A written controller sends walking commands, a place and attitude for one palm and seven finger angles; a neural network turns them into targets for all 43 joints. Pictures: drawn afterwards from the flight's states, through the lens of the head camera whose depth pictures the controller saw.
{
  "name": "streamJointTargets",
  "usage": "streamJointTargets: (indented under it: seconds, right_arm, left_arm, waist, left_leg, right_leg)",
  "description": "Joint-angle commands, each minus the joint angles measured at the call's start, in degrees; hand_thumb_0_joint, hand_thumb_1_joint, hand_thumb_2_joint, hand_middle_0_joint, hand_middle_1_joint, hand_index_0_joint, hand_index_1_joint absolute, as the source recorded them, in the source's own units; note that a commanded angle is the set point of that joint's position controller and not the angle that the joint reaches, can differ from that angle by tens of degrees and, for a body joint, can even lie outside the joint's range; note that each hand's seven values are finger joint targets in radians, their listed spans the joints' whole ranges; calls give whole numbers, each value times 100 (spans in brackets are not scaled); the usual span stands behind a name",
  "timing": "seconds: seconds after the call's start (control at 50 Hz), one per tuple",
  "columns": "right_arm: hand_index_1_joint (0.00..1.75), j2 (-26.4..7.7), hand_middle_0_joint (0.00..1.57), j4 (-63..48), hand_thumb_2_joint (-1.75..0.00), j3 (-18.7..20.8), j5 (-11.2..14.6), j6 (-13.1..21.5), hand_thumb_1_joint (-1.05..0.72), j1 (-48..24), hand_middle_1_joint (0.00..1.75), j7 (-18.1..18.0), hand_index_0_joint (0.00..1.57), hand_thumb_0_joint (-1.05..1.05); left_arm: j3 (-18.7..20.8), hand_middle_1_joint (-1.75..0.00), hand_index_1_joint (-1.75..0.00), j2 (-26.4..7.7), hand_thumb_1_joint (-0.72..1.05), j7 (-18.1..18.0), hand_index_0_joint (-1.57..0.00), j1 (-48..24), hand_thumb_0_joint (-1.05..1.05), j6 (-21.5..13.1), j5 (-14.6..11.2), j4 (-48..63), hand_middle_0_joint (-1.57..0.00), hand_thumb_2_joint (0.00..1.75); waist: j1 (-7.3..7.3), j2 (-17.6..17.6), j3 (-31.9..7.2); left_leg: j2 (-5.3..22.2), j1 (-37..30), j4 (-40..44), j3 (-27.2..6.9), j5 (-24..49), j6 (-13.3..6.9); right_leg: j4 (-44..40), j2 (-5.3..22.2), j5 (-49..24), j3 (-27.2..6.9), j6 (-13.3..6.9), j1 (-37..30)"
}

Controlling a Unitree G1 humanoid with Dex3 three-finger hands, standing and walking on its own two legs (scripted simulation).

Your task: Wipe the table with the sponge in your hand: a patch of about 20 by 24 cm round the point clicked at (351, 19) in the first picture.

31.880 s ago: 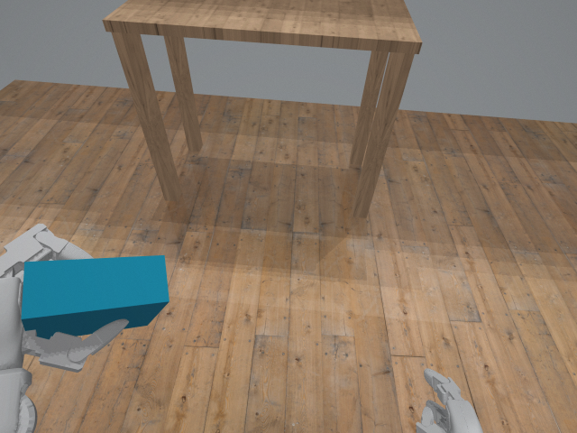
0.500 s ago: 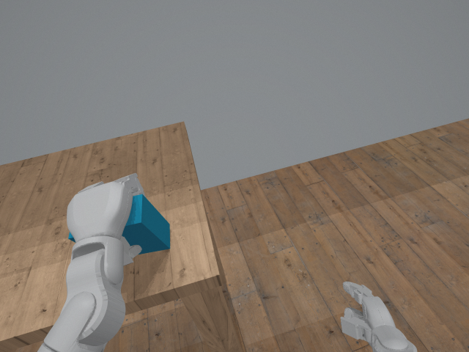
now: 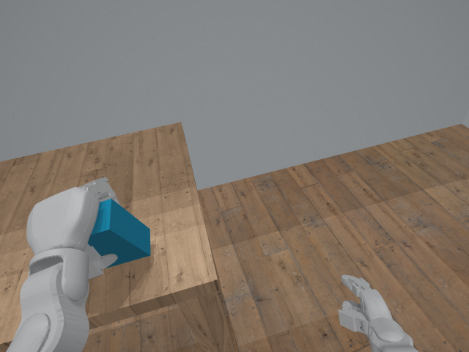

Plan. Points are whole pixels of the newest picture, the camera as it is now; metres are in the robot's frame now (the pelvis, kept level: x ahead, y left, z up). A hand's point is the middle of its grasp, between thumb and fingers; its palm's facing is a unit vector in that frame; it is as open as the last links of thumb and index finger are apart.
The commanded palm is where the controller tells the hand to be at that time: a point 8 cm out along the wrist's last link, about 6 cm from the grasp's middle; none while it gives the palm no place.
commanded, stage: slide back across to the middle lane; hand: left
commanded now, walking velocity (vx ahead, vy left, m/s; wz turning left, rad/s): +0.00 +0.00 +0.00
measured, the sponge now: (106, 243) +0.24 +0.25 +0.11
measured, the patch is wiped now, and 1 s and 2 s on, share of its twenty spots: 0.90 0.90 0.90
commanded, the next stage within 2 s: wipe forward along the middle lane in 0.22 s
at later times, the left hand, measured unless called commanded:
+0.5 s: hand (49, 252) +0.19 +0.30 +0.14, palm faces +0.07 -0.04 -1.00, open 9.4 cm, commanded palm +0.17 +0.30 +0.20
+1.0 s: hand (62, 219) +0.25 +0.32 +0.14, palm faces +0.01 +0.00 -1.00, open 9.4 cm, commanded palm +0.23 +0.32 +0.18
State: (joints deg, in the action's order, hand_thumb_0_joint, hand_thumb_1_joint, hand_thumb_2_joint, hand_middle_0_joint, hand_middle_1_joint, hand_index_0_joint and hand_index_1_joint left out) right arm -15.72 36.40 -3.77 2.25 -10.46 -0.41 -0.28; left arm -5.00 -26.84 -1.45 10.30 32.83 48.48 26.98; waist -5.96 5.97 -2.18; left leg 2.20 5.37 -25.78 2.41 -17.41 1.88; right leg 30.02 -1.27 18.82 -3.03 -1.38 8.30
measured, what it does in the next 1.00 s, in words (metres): stands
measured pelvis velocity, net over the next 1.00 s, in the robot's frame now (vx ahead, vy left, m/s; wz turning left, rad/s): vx -0.03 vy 0.00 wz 0.07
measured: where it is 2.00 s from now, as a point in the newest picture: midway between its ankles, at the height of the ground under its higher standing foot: outside the picture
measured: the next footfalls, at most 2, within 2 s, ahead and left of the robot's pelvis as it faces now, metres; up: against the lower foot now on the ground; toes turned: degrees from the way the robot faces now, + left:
none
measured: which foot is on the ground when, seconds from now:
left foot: down 0.00-1.00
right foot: down 0.00-1.00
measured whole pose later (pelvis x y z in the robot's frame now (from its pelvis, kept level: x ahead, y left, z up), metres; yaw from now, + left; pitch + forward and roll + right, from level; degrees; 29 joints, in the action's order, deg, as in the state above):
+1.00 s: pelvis -0.03 +0.00 +0.00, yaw +4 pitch -2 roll +1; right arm -17.4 40.8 -3.1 2.1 -4.8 5.0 -5.6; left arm -3.9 -32.7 7.4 -14.3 19.7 53.1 -7.4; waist -5.0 5.6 -0.3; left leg 0.7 9.4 -24.0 -1.6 -12.5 1.3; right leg 25.9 0.3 14.2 0.7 -0.7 9.7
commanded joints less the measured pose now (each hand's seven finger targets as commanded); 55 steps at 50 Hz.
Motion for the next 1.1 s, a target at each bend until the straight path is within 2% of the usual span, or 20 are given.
streamJointTargets:
  seconds: [0.0, 0.04, 0.12, 0.2, 0.24, 0.3, 0.38, 0.48, 0.5, 0.54, 0.6, 0.64, 0.7, 0.74, 0.78, 0.8, 0.84, 0.9, 0.92, 1.08]
  right_arm:
    - [30, -487, 20, -1061, -90, 180, 4, 263, -90, -1358, 30, -55, 20, 0]
    - [30, -496, 20, -1052, -90, 172, 7, 275, -90, -1362, 30, -91, 20, 0]
    - [30, -533, 20, -1051, -90, 178, 0, 299, -90, -1412, 30, -170, 20, 0]
    - [30, -563, 20, -1027, -90, 185, -15, 386, -90, -1379, 30, -259, 20, 0]
    - [30, -561, 20, -1005, -90, 179, -20, 441, -90, -1360, 30, -307, 20, 0]
    - [30, -598, 20, -968, -90, 175, -53, 479, -90, -1330, 30, -382, 20, 0]
    - [30, -584, 20, -857, -90, 136, -31, 556, -90, -1262, 30, -459, 20, 0]
    - [30, -590, 20, -756, -90, 122, -40, 663, -90, -1160, 30, -546, 20, 0]
    - [30, -605, 20, -769, -90, 134, -47, 678, -90, -1122, 30, -555, 20, 0]
    - [30, -562, 20, -735, -90, 129, -55, 733, -90, -1042, 30, -559, 20, 0]
    - [30, -612, 20, -727, -90, 152, -42, 749, -90, -964, 30, -562, 20, 0]
    - [30, -600, 20, -686, -90, 152, -45, 808, -90, -914, 30, -556, 20, 0]
    - [30, -656, 20, -638, -90, 172, -35, 826, -90, -832, 30, -563, 20, 0]
    - [30, -653, 20, -571, -90, 180, -32, 853, -90, -768, 30, -574, 20, 0]
    - [30, -708, 20, -537, -90, 211, -47, 873, -90, -719, 30, -589, 20, 0]
    - [30, -731, 20, -557, -90, 216, -30, 847, -90, -712, 30, -582, 20, 0]
    - [30, -702, 20, -523, -90, 227, -22, 877, -90, -651, 30, -581, 20, 0]
    - [30, -759, 20, -532, -90, 248, -3, 860, -90, -588, 30, -570, 20, 0]
    - [30, -754, 20, -523, -90, 243, -4, 893, -90, -547, 30, -569, 20, 0]
    - [30, -822, 20, -450, -90, 319, 3, 911, -90, -302, 30, -586, 20, 0]
  left_arm:
    - [971, -160, -160, -1247, 10, -13, -120, -363, 0, 202, 137, 754, -120, 130]
    - [1105, -160, -160, -1392, 10, 6, -120, -276, 0, 202, 104, 685, -120, 130]
    - [1209, -160, -160, -1648, 10, 119, -120, -570, 0, 223, 141, 779, -120, 130]
    - [1060, -160, -160, -1602, 10, 276, -120, -730, 0, 139, 200, 690, -120, 130]
    - [1102, -160, -160, -1682, 10, 339, -120, -695, 0, 50, 201, 581, -120, 130]
    - [1264, -160, -160, -1964, 10, 436, -120, -892, 0, -68, 271, 429, -120, 130]
    - [928, -160, -160, -1792, 10, 568, -120, -1492, 0, -220, 383, -203, -120, 130]
    - [796, -160, -160, -1867, 10, 703, -120, -2318, 0, -467, 554, -892, -120, 130]
    - [816, -160, -160, -1893, 10, 712, -120, -2440, 0, -530, 576, -931, -120, 130]
    - [693, -160, -160, -1688, 10, 733, -120, -2383, 0, -703, 548, -1241, -120, 130]
    - [769, -160, -160, -1783, 10, 745, -120, -2598, 0, -849, 549, -1467, -120, 130]
    - [615, -160, -160, -1598, 10, 709, -120, -2729, 0, -945, 549, -1698, -120, 130]
    - [692, -160, -160, -1746, 10, 685, -120, -3027, 0, -1010, 608, -2120, -120, 130]
    - [485, -160, -160, -1554, 10, 686, -120, -3236, 0, -1074, 618, -2399, -120, 130]
    - [662, -160, -160, -1775, 10, 683, -120, -3286, 0, -1146, 652, -2692, -120, 130]
    - [738, -160, -160, -1892, 10, 687, -120, -3372, 0, -1163, 672, -2685, -120, 130]
    - [538, -160, -160, -1641, 10, 700, -120, -3371, 0, -1222, 648, -2936, -120, 130]
    - [558, -160, -160, -1734, 10, 708, -120, -3623, 0, -1285, 669, -3107, -120, 130]
    - [439, -160, -160, -1611, 10, 710, -120, -3701, 0, -1320, 651, -3216, -120, 130]
    - [615, -160, -160, -1815, 10, 741, -120, -3712, 0, -1594, 611, -3939, -120, 130]
  waist:
    - [-226, -567, -674]
    - [-236, -660, -667]
    - [-210, -521, -638]
    - [-150, -370, -627]
    - [-160, -482, -568]
    - [-151, -465, -598]
    - [-47, -487, -312]
    - [5, -517, -373]
    - [11, -468, -536]
    - [1, -610, -483]
    - [12, -551, -627]
    - [32, -590, -489]
    - [67, -681, -383]
    - [123, -778, -287]
    - [85, -881, -330]
    - [83, -759, -444]
    - [117, -854, -320]
    - [139, -733, -389]
    - [162, -806, -364]
    - [165, -1041, -400]
  left_leg:
    - [-393, 247, 80, -28, 2266, -342]
    - [-391, 274, 79, -50, 2226, -362]
    - [-390, 206, 107, -76, 2135, -385]
    - [-406, 140, 158, -90, 2075, -389]
    - [-399, 176, 188, -109, 1957, -407]
    - [-409, 173, 201, -114, 1861, -403]
    - [-387, 260, 339, -118, 1533, -395]
    - [-398, 284, 434, -103, 1271, -386]
    - [-400, 254, 455, -88, 1232, -372]
    - [-409, 295, 477, -87, 1188, -384]
    - [-402, 313, 504, -60, 1109, -342]
    - [-408, 358, 536, -68, 1053, -349]
    - [-404, 462, 567, -61, 906, -326]
    - [-413, 471, 573, -30, 813, -345]
    - [-424, 511, 537, -21, 832, -352]
    - [-422, 534, 557, -20, 797, -327]
    - [-437, 544, 523, 3, 797, -347]
    - [-432, 605, 555, -15, 708, -320]
    - [-441, 622, 541, -7, 723, -337]
    - [-454, 719, 383, 37, 830, -348]
  right_leg:
    - [-365, -112, -2603, -282, -60, -674]
    - [-336, -103, -2576, -269, -43, -699]
    - [-421, -92, -2237, -195, -36, -599]
    - [-528, -95, -2024, -102, -33, -510]
    - [-544, -88, -1863, -25, -7, -481]
    - [-614, -67, -1708, -50, -13, -463]
    - [-769, -66, -1232, 137, 4, -216]
    - [-894, -51, -865, 262, -6, -158]
    - [-915, -49, -791, 223, -26, -229]
    - [-920, -39, -796, 283, -10, -225]
    - [-949, -27, -745, 243, -27, -278]
    - [-960, -25, -701, 331, -17, -214]
    - [-1037, -18, -519, 307, -27, -142]
    - [-1068, -2, -449, 363, 3, -51]
    - [-1055, 15, -508, 338, 12, -86]
    - [-1055, 14, -437, 297, -16, -140]
    - [-1046, 21, -492, 337, 12, -69]
    - [-1037, 11, -389, 335, -16, -70]
    - [-1016, 23, -448, 380, -1, -50]
    - [-927, 37, -798, 343, 38, -59]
